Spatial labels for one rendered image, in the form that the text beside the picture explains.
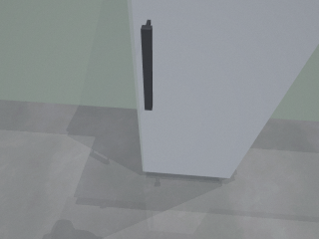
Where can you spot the handle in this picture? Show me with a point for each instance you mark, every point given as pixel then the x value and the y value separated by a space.
pixel 147 58

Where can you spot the fridge door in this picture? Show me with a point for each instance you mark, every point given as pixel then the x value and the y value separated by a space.
pixel 220 70

